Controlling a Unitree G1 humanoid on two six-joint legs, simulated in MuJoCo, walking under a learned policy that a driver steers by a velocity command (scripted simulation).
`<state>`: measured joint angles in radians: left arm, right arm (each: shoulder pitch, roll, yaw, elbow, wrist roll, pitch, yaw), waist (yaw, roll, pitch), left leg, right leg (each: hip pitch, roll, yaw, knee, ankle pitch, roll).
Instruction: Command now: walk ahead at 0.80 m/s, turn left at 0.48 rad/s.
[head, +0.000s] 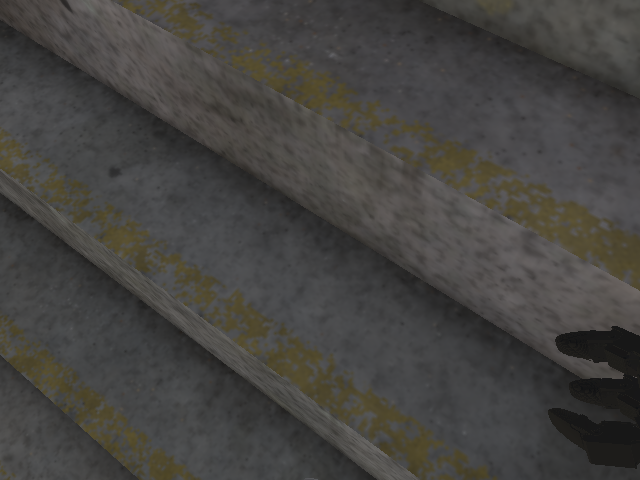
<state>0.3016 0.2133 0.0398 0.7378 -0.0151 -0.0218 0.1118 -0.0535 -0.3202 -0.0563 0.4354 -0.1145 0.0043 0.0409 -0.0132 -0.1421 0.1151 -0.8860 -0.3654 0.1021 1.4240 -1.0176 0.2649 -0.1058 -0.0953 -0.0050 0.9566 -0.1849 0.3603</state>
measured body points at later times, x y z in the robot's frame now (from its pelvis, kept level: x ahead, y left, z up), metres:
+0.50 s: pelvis -0.09 +0.04 -0.03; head -0.11 +0.09 +0.42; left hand +0.12 +0.26 -0.11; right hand -0.02 -0.20 -0.13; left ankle -0.08 +0.19 -0.78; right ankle -0.05 -0.18 -0.49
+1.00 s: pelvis -0.17 +0.12 -0.06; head -0.17 +0.09 +0.39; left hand -0.08 +0.36 -0.17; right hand -0.04 -0.14 -0.18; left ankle -0.12 +0.30 -0.76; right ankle -0.16 +0.02 -0.77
